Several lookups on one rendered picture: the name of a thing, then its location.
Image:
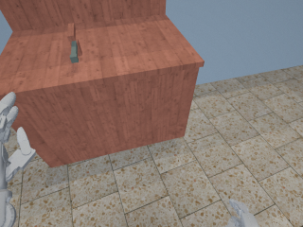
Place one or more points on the tap lever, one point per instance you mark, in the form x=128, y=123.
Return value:
x=74, y=52

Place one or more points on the counter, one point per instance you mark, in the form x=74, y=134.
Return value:
x=133, y=85

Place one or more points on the robot left forearm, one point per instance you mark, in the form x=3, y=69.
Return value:
x=7, y=211

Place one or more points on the right robot hand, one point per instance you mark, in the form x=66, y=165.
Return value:
x=247, y=219

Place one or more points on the left robot hand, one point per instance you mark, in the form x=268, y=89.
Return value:
x=21, y=157

